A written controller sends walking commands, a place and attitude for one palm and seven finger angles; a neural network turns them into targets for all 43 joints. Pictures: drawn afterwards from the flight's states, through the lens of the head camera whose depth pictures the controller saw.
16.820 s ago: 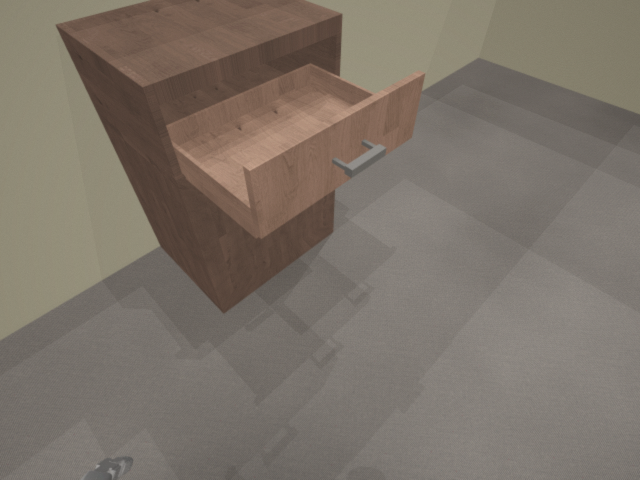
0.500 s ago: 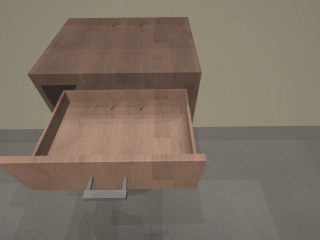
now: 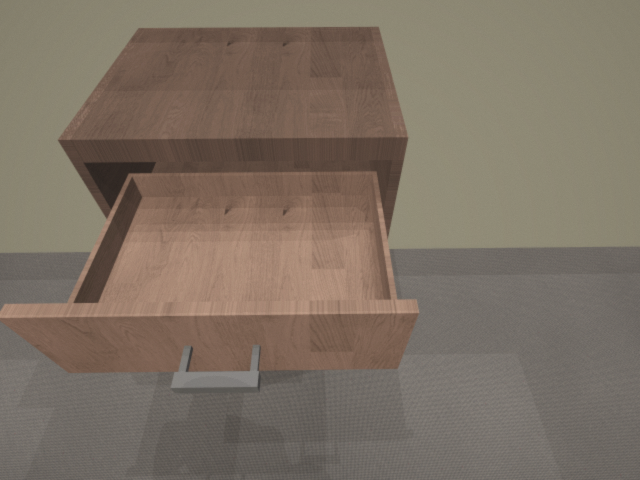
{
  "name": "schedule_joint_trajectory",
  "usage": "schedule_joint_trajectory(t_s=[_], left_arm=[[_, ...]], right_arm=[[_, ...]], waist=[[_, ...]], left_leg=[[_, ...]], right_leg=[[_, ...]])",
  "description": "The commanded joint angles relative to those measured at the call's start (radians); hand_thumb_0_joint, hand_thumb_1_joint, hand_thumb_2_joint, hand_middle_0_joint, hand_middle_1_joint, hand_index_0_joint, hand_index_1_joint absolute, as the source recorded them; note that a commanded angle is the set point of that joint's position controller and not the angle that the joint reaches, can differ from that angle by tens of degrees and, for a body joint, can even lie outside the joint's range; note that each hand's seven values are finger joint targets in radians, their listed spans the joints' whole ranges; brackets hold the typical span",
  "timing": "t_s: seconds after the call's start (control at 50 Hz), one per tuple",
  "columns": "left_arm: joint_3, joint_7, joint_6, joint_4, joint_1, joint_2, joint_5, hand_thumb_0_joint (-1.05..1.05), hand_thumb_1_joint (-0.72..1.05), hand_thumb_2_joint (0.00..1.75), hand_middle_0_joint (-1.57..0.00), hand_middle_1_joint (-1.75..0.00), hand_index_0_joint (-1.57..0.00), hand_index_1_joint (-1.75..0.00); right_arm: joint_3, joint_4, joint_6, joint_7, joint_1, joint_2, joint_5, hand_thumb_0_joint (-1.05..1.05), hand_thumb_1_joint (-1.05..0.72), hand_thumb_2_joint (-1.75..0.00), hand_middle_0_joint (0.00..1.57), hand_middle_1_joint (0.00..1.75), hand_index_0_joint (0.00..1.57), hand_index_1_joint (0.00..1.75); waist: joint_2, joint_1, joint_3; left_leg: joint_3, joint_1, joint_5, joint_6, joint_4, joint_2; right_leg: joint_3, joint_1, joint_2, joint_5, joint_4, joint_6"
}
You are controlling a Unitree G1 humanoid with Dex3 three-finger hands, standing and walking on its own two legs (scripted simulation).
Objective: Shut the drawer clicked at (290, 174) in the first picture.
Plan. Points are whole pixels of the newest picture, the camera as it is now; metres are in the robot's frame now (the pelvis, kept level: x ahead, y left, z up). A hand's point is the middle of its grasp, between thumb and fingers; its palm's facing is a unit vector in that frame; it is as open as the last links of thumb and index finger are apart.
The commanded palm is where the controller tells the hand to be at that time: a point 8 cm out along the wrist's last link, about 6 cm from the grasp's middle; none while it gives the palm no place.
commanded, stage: raise the hand and make a fist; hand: left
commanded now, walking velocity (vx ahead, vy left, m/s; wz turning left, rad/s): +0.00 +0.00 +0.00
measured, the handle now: (219, 367) +0.27 +0.16 -0.05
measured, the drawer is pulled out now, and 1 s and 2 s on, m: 0.30 0.30 0.30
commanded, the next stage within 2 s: bring the fist close to the handle in 1.82 s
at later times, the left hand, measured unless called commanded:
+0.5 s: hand out of the picture +0.11 +0.13 -0.02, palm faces +0.08 -1.00 -0.01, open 5.1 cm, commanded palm +0.08 +0.19 -0.02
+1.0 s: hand out of the picture +0.11 +0.13 +0.02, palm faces +0.08 -1.00 +0.00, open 3.2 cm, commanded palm +0.06 +0.18 +0.02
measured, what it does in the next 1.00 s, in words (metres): lowers itself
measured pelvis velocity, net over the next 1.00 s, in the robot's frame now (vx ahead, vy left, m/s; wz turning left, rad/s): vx -0.05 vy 0.00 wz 0.02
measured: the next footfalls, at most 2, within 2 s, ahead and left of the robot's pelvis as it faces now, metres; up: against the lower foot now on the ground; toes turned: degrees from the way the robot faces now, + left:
none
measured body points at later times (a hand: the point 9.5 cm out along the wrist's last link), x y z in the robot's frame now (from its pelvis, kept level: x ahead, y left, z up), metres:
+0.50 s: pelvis -0.07 +0.00 -0.09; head -0.02 +0.00 +0.36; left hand +0.10 +0.19 -0.02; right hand +0.19 -0.19 -0.12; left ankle -0.01 +0.12 -0.74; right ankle -0.04 -0.09 -0.74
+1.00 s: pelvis -0.05 +0.00 -0.07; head -0.01 +0.00 +0.38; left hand +0.10 +0.18 +0.03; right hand +0.14 -0.24 -0.13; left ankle -0.01 +0.12 -0.74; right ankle -0.04 -0.09 -0.74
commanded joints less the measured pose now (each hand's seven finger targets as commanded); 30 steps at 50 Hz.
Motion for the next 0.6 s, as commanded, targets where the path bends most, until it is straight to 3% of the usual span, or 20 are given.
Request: schedule_joint_trajectory(t_s=[0.0, 0.02, 0.04, 0.06, 0.1, 0.14, 0.16, 0.18, 0.2, 0.22, 0.24, 0.26, 0.34, 0.36, 0.38, 0.42, 0.48, 0.54, 0.56, 0.58], left_arm=[[-0.13, 0.053, -0.116, -0.664, -0.111, -0.116, -0.073, 0.0, 0.9, 0.9, -0.3, -0.41, -0.3, -0.41], [-0.115, 0.036, -0.158, -0.704, -0.116, -0.077, -0.078, 0.0, 0.9, 0.9, -0.32, -0.43, -0.32, -0.43], [-0.121, 0.021, -0.206, -0.691, -0.112, -0.077, -0.065, 0.0, 0.9, 0.9, -0.34, -0.45, -0.34, -0.45], [-0.126, 0.003, -0.242, -0.622, -0.037, -0.108, -0.061, 0.0, 0.9, 0.9, -0.36, -0.47, -0.36, -0.47], [-0.129, -0.064, -0.347, -0.533, 0.141, -0.167, -0.084, 0.0, 0.9, 0.9, -0.4, -0.52, -0.4, -0.52], [-0.073, -0.162, -0.475, -0.547, 0.297, -0.15, -0.13, 0.0, 0.9, 0.9, -0.44, -0.56, -0.44, -0.56], [0.026, -0.202, -0.532, -0.524, 0.373, -0.076, -0.138, 0.0, 0.9, 0.9, -0.46, -0.58, -0.46, -0.58], [0.007, -0.232, -0.582, -0.567, 0.337, -0.083, -0.142, 0.0, 0.9, 0.9, -0.48, -0.6, -0.48, -0.6], [-0.036, -0.256, -0.649, -0.722, 0.219, -0.089, -0.14, 0.0, 0.9, 0.9, -0.5, -0.62, -0.5, -0.62], [-0.044, -0.264, -0.711, -0.844, 0.128, -0.061, -0.12, 0.0, 0.9, 0.9, -0.52, -0.65, -0.52, -0.65], [-0.031, -0.253, -0.76, -0.924, 0.078, -0.012, -0.098, 0.0, 0.9, 0.9, -0.54, -0.67, -0.54, -0.67], [0.005, -0.222, -0.787, -0.971, 0.052, 0.053, -0.074, 0.0, 0.9, 0.9, -0.56, -0.69, -0.56, -0.69], [-0.05, -0.146, -0.731, -0.966, -0.002, -0.018, -0.047, 0.0, 0.9, 0.9, -0.64, -0.78, -0.64, -0.78], [-0.042, -0.135, -0.703, -0.97, -0.042, 0.001, -0.044, 0.0, 0.9, 0.9, -0.66, -0.8, -0.66, -0.8], [-0.067, -0.137, -0.676, -0.983, -0.057, -0.019, -0.051, 0.0, 0.9, 0.9, -0.68, -0.82, -0.68, -0.82], [-0.095, -0.151, -0.616, -1.011, -0.048, -0.024, -0.061, 0.0, 0.9, 0.9, -0.72, -0.86, -0.72, -0.86], [-0.064, -0.169, -0.52, -1.057, -0.024, 0.02, -0.081, 0.0, 0.9, 0.9, -0.78, -0.93, -0.78, -0.93], [-0.056, -0.167, -0.441, -1.063, 0.041, 0.006, -0.092, 0.0, 0.9, 0.9, -0.84, -0.99, -0.84, -0.99], [-0.019, -0.156, -0.413, -1.007, 0.095, 0.023, -0.088, 0.0, 0.9, 0.9, -0.86, -1.01, -0.86, -1.01], [-0.046, -0.151, -0.399, -1.024, 0.078, -0.006, -0.096, 0.0, 0.9, 0.9, -0.88, -1.04, -0.88, -1.04]], right_arm=[[-0.053, -0.272, -0.206, -0.017, -0.117, -0.188, 0.036, 0.0, -0.9, -0.9, 0.2, 0.3, 0.2, 0.3], [-0.065, -0.296, -0.219, -0.02, -0.126, -0.21, 0.031, 0.0, -0.9, -0.9, 0.2, 0.3, 0.2, 0.3], [-0.073, -0.328, -0.231, -0.02, -0.131, -0.223, 0.014, 0.0, -0.9, -0.9, 0.2, 0.3, 0.2, 0.3], [-0.082, -0.37, -0.233, -0.011, -0.129, -0.228, 0.004, 0.0, -0.9, -0.9, 0.2, 0.3, 0.2, 0.3], [-0.094, -0.443, -0.233, 0.011, -0.174, -0.216, -0.005, 0.0, -0.9, -0.9, 0.2, 0.3, 0.2, 0.3], [-0.104, -0.506, -0.223, 0.036, -0.221, -0.206, -0.004, 0.0, -0.9, -0.9, 0.2, 0.3, 0.2, 0.3], [-0.115, -0.522, -0.212, 0.055, -0.236, -0.2, 0.001, 0.0, -0.9, -0.9, 0.2, 0.3, 0.2, 0.3], [-0.109, -0.55, -0.203, 0.07, -0.246, -0.204, 0.0, 0.0, -0.9, -0.9, 0.2, 0.3, 0.2, 0.3], [-0.107, -0.598, -0.205, 0.078, -0.254, -0.199, -0.002, 0.0, -0.9, -0.9, 0.2, 0.3, 0.2, 0.3], [-0.109, -0.623, -0.21, 0.083, -0.249, -0.187, -0.008, 0.0, -0.9, -0.9, 0.2, 0.3, 0.2, 0.3], [-0.112, -0.63, -0.212, 0.088, -0.239, -0.177, -0.017, 0.0, -0.9, -0.9, 0.2, 0.3, 0.2, 0.3], [-0.111, -0.621, -0.202, 0.094, -0.218, -0.183, -0.026, 0.0, -0.9, -0.9, 0.2, 0.3, 0.2, 0.3], [-0.082, -0.703, -0.151, 0.075, -0.25, -0.187, -0.011, 0.0, -0.9, -0.9, 0.2, 0.3, 0.2, 0.3], [-0.081, -0.706, -0.141, 0.066, -0.242, -0.189, -0.004, 0.0, -0.9, -0.9, 0.2, 0.3, 0.2, 0.3], [-0.075, -0.724, -0.134, 0.057, -0.242, -0.19, -0.001, 0.0, -0.9, -0.9, 0.2, 0.3, 0.2, 0.3], [-0.066, -0.755, -0.124, 0.041, -0.234, -0.19, 0.011, 0.0, -0.9, -0.9, 0.2, 0.3, 0.2, 0.3], [-0.055, -0.777, -0.112, 0.02, -0.206, -0.185, 0.02, 0.0, -0.9, -0.9, 0.2, 0.3, 0.2, 0.3], [-0.043, -0.787, -0.102, 0.011, -0.207, -0.168, 0.024, 0.0, -0.9, -0.9, 0.2, 0.3, 0.2, 0.3], [-0.045, -0.775, -0.096, 0.008, -0.215, -0.165, 0.027, 0.0, -0.9, -0.9, 0.2, 0.3, 0.2, 0.3], [-0.034, -0.78, -0.094, 0.008, -0.218, -0.162, 0.025, 0.0, -0.9, -0.9, 0.2, 0.3, 0.2, 0.3]], waist=[[0.071, -0.046, -0.119], [-0.042, -0.071, -0.103], [-0.137, -0.09, -0.046], [-0.206, -0.084, -0.045], [-0.324, -0.024, -0.042], [-0.353, 0.036, -0.109], [-0.248, 0.076, -0.135], [-0.193, 0.069, -0.185], [-0.086, 0.053, -0.255], [0.044, 0.045, -0.332], [0.137, 0.038, -0.366], [0.205, 0.026, -0.347], [0.098, -0.049, -0.206], [0.061, -0.061, -0.195], [0.026, -0.065, -0.209], [-0.001, -0.058, -0.253], [-0.012, -0.035, -0.361], [-0.042, -0.015, -0.361], [-0.043, -0.001, -0.338], [-0.058, -0.011, -0.308]], left_leg=[[-0.08, 0.056, 0.442, 0.041, 0.002, 0.033], [-0.078, 0.025, 0.337, 0.048, 0.042, 0.017], [-0.084, -0.045, 0.249, 0.053, 0.075, 0.001], [-0.086, -0.101, 0.193, 0.052, 0.107, -0.011], [-0.084, -0.247, 0.107, 0.029, 0.171, -0.016], [-0.061, -0.353, 0.07, 0.01, 0.228, -0.025], [-0.049, -0.372, 0.095, -0.003, 0.251, -0.034], [-0.035, -0.407, 0.102, -0.004, 0.29, -0.039], [-0.024, -0.408, 0.116, 0.004, 0.335, -0.039], [-0.018, -0.389, 0.126, 0.011, 0.375, -0.035], [-0.023, -0.372, 0.135, 0.016, 0.41, -0.026], [-0.037, -0.383, 0.117, 0.016, 0.432, -0.019], [-0.077, -0.515, -0.146, 0.032, 0.461, -0.014], [-0.084, -0.542, -0.207, 0.034, 0.462, -0.011], [-0.087, -0.552, -0.238, 0.036, 0.467, -0.016], [-0.083, -0.552, -0.253, 0.04, 0.468, -0.018], [-0.074, -0.521, -0.196, 0.042, 0.465, -0.019], [-0.075, -0.506, -0.13, 0.041, 0.444, -0.02], [-0.074, -0.505, -0.121, 0.037, 0.434, -0.017], [-0.078, -0.513, -0.116, 0.038, 0.426, -0.018]], right_leg=[[-0.022, -0.114, -0.035, 0.257, 0.013, 0.022], [-0.026, -0.174, -0.031, 0.242, 0.011, 0.033], [-0.032, -0.248, -0.025, 0.194, 0.021, 0.039], [-0.037, -0.287, -0.022, 0.143, 0.04, 0.04], [-0.036, -0.365, -0.017, 0.069, 0.12, 0.04], [-0.022, -0.354, -0.018, 0.09, 0.205, 0.036], [-0.006, -0.327, -0.025, 0.172, 0.245, 0.024], [-0.002, -0.333, -0.028, 0.201, 0.302, 0.018], [0.003, -0.365, -0.027, 0.198, 0.357, 0.011], [0.019, -0.395, -0.027, 0.172, 0.398, 0.003], [0.031, -0.449, -0.024, 0.135, 0.424, -0.005], [0.03, -0.517, -0.021, 0.085, 0.446, -0.011], [0.044, -0.656, -0.024, -0.157, 0.415, -0.006], [0.059, -0.672, -0.024, -0.225, 0.395, 0.0], [0.075, -0.658, -0.027, -0.269, 0.375, 0.004], [0.097, -0.613, -0.027, -0.312, 0.344, 0.009], [0.113, -0.515, -0.028, -0.29, 0.315, 0.016], [0.099, -0.454, -0.025, -0.208, 0.311, 0.019], [0.092, -0.449, -0.021, -0.198, 0.304, 0.019], [0.087, -0.449, -0.024, -0.188, 0.303, 0.022]])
